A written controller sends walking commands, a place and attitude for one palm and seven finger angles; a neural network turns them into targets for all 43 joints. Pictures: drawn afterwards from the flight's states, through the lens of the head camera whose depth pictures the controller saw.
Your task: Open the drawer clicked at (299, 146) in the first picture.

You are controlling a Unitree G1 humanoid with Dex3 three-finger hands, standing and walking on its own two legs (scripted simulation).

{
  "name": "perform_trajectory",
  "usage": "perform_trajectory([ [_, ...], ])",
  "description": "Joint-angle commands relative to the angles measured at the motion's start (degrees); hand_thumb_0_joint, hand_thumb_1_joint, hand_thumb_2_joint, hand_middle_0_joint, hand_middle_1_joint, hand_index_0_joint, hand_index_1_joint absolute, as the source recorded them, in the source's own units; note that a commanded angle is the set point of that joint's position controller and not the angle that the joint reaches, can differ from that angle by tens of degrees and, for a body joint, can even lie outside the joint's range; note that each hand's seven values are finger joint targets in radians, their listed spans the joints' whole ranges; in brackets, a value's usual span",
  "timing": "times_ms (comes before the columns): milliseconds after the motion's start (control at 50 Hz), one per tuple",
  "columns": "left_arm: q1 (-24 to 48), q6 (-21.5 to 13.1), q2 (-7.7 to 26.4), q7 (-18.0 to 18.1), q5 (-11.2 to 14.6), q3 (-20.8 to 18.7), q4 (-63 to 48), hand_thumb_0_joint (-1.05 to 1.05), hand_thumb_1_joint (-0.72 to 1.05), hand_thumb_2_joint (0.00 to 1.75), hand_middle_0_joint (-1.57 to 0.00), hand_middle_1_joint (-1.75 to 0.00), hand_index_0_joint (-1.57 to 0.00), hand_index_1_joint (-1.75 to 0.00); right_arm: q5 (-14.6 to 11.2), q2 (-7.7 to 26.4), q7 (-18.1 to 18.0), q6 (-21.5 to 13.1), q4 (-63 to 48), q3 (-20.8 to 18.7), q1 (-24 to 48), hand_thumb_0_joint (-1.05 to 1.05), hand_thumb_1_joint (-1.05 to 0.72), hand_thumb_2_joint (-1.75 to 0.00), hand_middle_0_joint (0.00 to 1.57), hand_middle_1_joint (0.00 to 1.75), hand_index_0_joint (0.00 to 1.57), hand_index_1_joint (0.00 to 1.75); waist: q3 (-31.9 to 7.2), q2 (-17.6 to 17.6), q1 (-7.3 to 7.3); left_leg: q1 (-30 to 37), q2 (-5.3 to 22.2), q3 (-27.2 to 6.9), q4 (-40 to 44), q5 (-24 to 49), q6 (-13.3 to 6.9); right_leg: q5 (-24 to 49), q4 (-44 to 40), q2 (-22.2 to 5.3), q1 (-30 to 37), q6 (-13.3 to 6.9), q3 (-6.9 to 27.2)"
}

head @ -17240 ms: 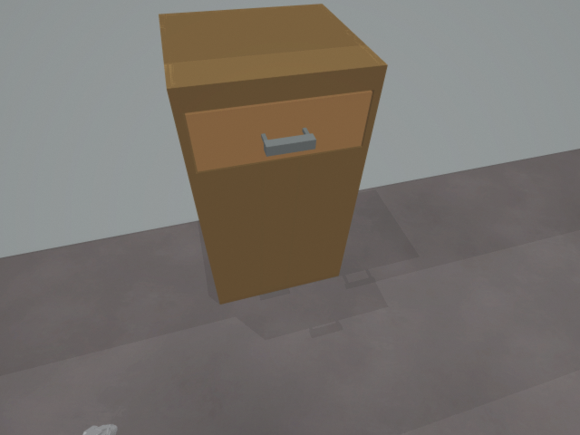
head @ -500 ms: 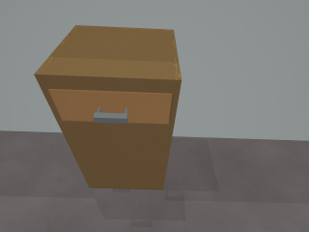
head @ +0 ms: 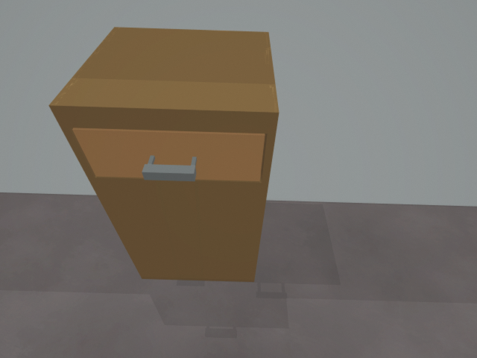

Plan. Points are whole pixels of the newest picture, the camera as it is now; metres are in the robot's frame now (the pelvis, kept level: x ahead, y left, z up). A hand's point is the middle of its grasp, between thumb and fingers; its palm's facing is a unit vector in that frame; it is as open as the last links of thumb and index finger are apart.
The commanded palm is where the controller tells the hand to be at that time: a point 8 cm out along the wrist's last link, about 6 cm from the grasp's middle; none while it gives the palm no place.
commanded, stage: look again from close up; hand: left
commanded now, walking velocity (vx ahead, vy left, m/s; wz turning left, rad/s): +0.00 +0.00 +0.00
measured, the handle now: (171, 166) +0.54 +0.20 -0.03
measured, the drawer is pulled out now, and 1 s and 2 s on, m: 0.00 0.00 0.00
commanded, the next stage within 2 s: raise the hand with hooked fingers in 0.50 s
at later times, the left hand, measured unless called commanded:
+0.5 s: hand out of the picture +0.05 +0.17 -0.18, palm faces +0.02 -0.98 -0.19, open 7.3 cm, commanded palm none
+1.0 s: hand (151, 323) +0.20 +0.17 -0.07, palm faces -0.11 -0.27 -0.96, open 8.4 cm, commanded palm +0.17 +0.21 -0.01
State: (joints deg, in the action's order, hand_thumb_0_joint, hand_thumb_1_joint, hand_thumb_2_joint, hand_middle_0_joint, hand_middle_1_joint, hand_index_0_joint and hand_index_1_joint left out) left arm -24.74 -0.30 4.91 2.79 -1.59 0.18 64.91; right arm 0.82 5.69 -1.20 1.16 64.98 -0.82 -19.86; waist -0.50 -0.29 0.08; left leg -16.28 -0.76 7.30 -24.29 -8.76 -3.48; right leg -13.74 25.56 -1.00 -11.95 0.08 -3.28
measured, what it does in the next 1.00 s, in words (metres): stands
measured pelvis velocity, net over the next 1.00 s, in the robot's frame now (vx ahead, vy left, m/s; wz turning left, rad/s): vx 0.02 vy -0.04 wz -0.01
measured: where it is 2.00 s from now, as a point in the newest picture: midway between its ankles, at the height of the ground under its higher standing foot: outside the picture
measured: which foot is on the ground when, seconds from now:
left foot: down 0.00-1.00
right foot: down 0.00-1.00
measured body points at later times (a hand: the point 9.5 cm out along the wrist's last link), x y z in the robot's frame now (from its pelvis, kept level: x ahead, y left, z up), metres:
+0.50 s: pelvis +0.04 +0.00 +0.00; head +0.04 +0.01 +0.45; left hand +0.04 +0.22 -0.16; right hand +0.04 -0.22 -0.16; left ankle +0.05 +0.07 -0.74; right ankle +0.00 -0.12 -0.74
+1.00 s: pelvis +0.02 -0.04 -0.03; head +0.03 -0.06 +0.42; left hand +0.20 +0.18 -0.02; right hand +0.25 -0.27 -0.10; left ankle +0.05 +0.07 -0.74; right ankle +0.03 -0.10 -0.74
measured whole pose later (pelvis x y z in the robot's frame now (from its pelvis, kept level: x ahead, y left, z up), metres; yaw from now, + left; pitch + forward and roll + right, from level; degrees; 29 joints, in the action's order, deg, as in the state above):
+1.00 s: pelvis +0.02 -0.04 -0.03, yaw +0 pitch +7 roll +3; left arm -23.1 -2.0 15.7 21.2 -56.6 6.5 6.4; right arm 1.5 14.7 0.8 0.9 32.0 -1.8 -6.0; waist -6.8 1.1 4.0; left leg -31.0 -0.5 7.6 -40.8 -17.3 -1.7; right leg -22.3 46.6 2.3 -31.8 -4.7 0.3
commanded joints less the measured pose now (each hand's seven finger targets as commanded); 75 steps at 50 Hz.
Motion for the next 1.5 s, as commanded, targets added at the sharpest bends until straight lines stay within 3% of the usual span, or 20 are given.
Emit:
perform_trajectory([
  [0,0.77,-1.74,8.53,0.88,-0.05,-1.18,-5.27,0.00,0.90,0.90,-0.20,-0.30,-0.20,-0.30,0.56,5.37,1.01,-0.98,-6.39,-0.86,-2.03,0.00,-0.90,-0.90,0.20,0.30,0.20,0.30,5.88,2.25,-3.23,1.44,3.34,-6.61,-6.59,-11.83,2.57,-22.93,-9.07,-8.39,-15.12,-4.58,10.57],
  [60,0.66,-2.64,7.53,0.40,0.63,-0.80,-5.80,0.00,0.90,0.90,-0.20,-0.30,-0.20,-0.30,0.42,4.75,0.89,-1.90,-6.34,0.03,-4.98,0.00,-0.90,-0.90,0.20,0.30,0.20,0.30,0.03,-5.04,-3.29,3.30,5.13,-9.08,-2.53,-9.25,0.95,-12.21,-2.87,-5.12,-9.88,-4.71,6.93],
  [140,-1.55,-1.83,5.19,0.02,0.26,-0.20,-4.95,0.00,0.90,0.90,-0.20,-0.30,-0.20,-0.30,0.21,6.71,0.51,-2.43,-7.23,0.09,-1.16,0.00,-0.90,-0.90,0.20,0.30,0.20,0.30,6.20,-2.15,-0.20,-5.88,7.75,-13.94,5.36,-15.85,-1.05,-5.71,0.71,-2.45,-3.92,-3.47,3.36],
  [220,-0.36,-2.04,5.54,-0.01,0.63,0.06,-5.05,0.00,0.90,0.90,-0.20,-0.30,-0.20,-0.30,0.05,7.19,0.40,-2.93,-6.27,0.55,-1.45,0.00,-0.90,-0.90,0.20,0.30,0.20,0.30,7.09,3.01,-0.25,-2.75,6.80,-11.47,4.23,-7.86,-0.60,-1.48,-1.54,-3.87,-3.40,-3.21,4.86],
  [520,1.89,-1.36,8.23,0.00,0.92,-0.30,-4.57,0.00,0.90,0.90,-0.20,-0.30,-0.20,-0.30,-0.05,8.52,-0.18,-3.23,-3.12,1.24,0.14,0.00,-0.90,-0.90,0.20,0.30,0.20,0.30,2.40,0.44,-0.13,5.99,7.02,-8.86,2.80,7.22,-0.06,7.23,-3.01,-5.22,1.57,-2.01,4.75],
  [580,1.82,-1.73,9.69,2.03,-0.09,0.02,-3.69,0.00,0.90,0.90,-0.20,-0.30,-0.20,-0.30,-0.60,11.26,-0.04,-3.12,-6.68,0.95,2.83,0.00,-0.90,-0.90,0.20,0.30,0.20,0.30,7.61,2.45,0.11,1.98,8.67,-9.91,-5.21,17.87,1.66,13.13,-3.52,-5.88,-3.07,-1.21,6.12],
  [600,45.28,-9.66,28.59,3.37,-9.47,-1.29,-91.28,0.00,0.88,0.89,-0.20,-0.32,-0.20,-0.32,-3.49,19.91,-0.99,-10.91,-28.15,-0.88,3.49,0.00,-0.90,-0.90,0.20,0.30,0.20,0.30,-21.34,-15.29,-4.15,19.44,3.64,-11.21,-0.31,21.10,2.06,12.88,4.29,0.96,-5.78,-3.11,4.44],
  [620,18.05,-5.43,23.54,6.84,-10.56,-0.74,-76.46,0.00,0.85,0.88,-0.20,-0.33,-0.20,-0.33,-2.70,14.73,-3.13,-17.32,-24.07,0.67,7.68,0.00,-0.90,-0.90,0.20,0.30,0.20,0.30,-20.81,-23.76,0.69,26.58,7.69,-13.76,2.58,25.45,5.61,-1.81,11.88,0.18,-10.32,-3.28,0.57],
  [640,15.11,-1.40,19.73,9.91,-7.28,-0.47,-73.79,0.00,0.83,0.87,-0.21,-0.34,-0.21,-0.34,-2.98,14.56,-3.81,-19.23,-19.87,-0.82,7.15,0.00,-0.90,-0.90,0.20,0.30,0.20,0.30,-16.50,-19.09,-0.33,19.44,7.44,-14.26,5.77,17.13,8.00,-9.20,15.76,1.06,-13.86,-2.23,-0.29],
  [660,-3.52,5.09,7.16,10.42,-9.16,6.96,-60.46,0.00,0.81,0.86,-0.21,-0.36,-0.21,-0.36,-4.08,11.16,-4.05,-19.18,-19.83,-0.27,6.86,0.00,-0.90,-0.90,0.20,0.30,0.20,0.30,-8.34,-12.52,-0.44,13.60,7.15,-13.97,6.74,10.05,6.41,-11.01,16.79,1.15,-17.18,-1.75,0.33],
  [680,7.68,4.20,7.67,10.93,-10.25,9.37,-74.05,0.00,0.78,0.85,-0.21,-0.37,-0.21,-0.37,-3.37,12.69,-3.23,-19.66,-25.05,-0.23,8.28,0.00,-0.90,-0.90,0.20,0.30,0.20,0.30,-3.54,-10.46,-1.26,7.90,6.04,-14.07,5.80,3.30,5.34,-9.23,14.33,0.52,-16.21,-1.73,0.42],
  [740,2.80,4.13,14.02,15.27,-26.04,6.88,-68.87,0.00,0.71,0.82,-0.21,-0.42,-0.21,-0.42,-1.12,16.02,-2.58,-18.29,-30.01,-1.29,10.29,0.00,-0.90,-0.90,0.20,0.30,0.20,0.30,-2.48,-0.88,-1.65,-1.73,2.41,-12.33,-2.86,-8.33,2.58,-6.08,6.65,2.07,-16.96,-3.29,1.90],
  [840,-12.81,1.97,11.27,18.47,-47.67,6.11,-53.11,0.00,0.60,0.77,-0.22,-0.50,-0.22,-0.50,0.33,15.57,0.50,-7.45,-37.08,-2.81,15.96,0.00,-0.90,-0.90,0.20,0.30,0.20,0.30,2.40,21.24,4.79,-15.63,-1.04,-7.57,-9.47,-10.80,2.48,-16.83,4.74,2.59,-19.17,-4.39,9.11],
  [900,-7.94,-0.84,17.77,19.42,-55.01,1.52,-61.11,0.00,0.53,0.74,-0.23,-0.54,-0.23,-0.54,0.25,14.87,2.15,-2.51,-41.01,-2.42,20.79,0.00,-0.90,-0.90,0.20,0.30,0.20,0.30,-5.40,15.51,8.16,-17.88,-2.21,-5.92,-11.68,-6.64,2.31,-7.10,8.61,1.34,-14.26,-4.54,11.72],
  [980,1.73,-3.06,26.07,24.74,-60.55,-5.44,-73.91,0.00,0.43,0.70,-0.23,-0.60,-0.23,-0.60,2.09,13.04,2.04,0.75,-43.51,-2.47,21.51,0.00,-0.90,-0.90,0.20,0.30,0.20,0.30,-15.10,-4.58,8.68,-12.94,-3.18,-5.49,-15.51,-3.45,1.69,-0.85,11.86,1.79,-14.02,-5.36,15.42],
  [1040,16.16,-5.37,29.95,28.53,-61.23,-7.59,-84.18,0.00,0.36,0.67,-0.24,-0.64,-0.24,-0.64,3.60,12.34,1.13,1.91,-42.60,-2.42,21.29,0.00,-0.90,-0.90,0.20,0.30,0.20,0.30,-20.98,-7.11,4.92,-7.86,-3.35,-7.26,-21.49,-1.34,1.04,0.46,12.69,1.35,-18.68,-5.25,18.81],
  [1160,21.70,-9.53,26.25,28.09,-57.29,-3.75,-76.11,0.00,0.22,0.61,-0.25,-0.74,-0.25,-0.74,3.58,12.39,0.09,0.05,-40.00,-2.21,21.88,0.00,-0.90,-0.90,0.20,0.30,0.20,0.30,-11.76,0.78,-0.63,-14.57,-3.23,-8.79,-26.81,-7.91,0.35,-5.47,8.65,-0.01,-22.35,-3.40,20.80],
  [1300,11.35,3.09,28.61,16.79,-52.42,-3.85,-69.74,0.00,0.06,0.54,-0.26,-0.84,-0.26,-0.84,0.63,13.50,-0.41,2.79,-40.70,-0.41,22.33,0.00,-0.90,-0.90,0.20,0.30,0.20,0.30,-17.40,6.88,4.08,-17.10,-3.54,-8.02,-17.28,-3.19,1.26,19.52,8.84,-2.21,-0.80,0.58,20.12],
  [1360,9.83,2.50,31.48,14.23,-52.30,-6.85,-72.64,0.00,-0.01,0.51,-0.27,-0.88,-0.27,-0.88,0.98,13.16,-0.57,2.75,-40.02,0.68,22.44,0.00,-0.90,-0.90,0.20,0.30,0.20,0.30,-17.87,5.90,4.86,-17.28,-3.79,-8.63,-15.81,-2.23,1.58,30.21,10.86,-3.19,4.45,1.29,20.63],
  [1480,13.34,-3.79,32.73,18.43,-53.01,-12.05,-79.83,0.00,-0.15,0.45,-0.27,-0.98,-0.27,-0.98,1.78,12.15,-1.48,0.69,-39.48,-0.53,21.96,0.00,-0.90,-0.90,0.20,0.30,0.20,0.30,-17.09,1.12,5.37,-15.86,-4.45,-10.39,-15.46,-3.40,1.20,22.31,9.82,-2.39,0.76,0.02,20.05],
])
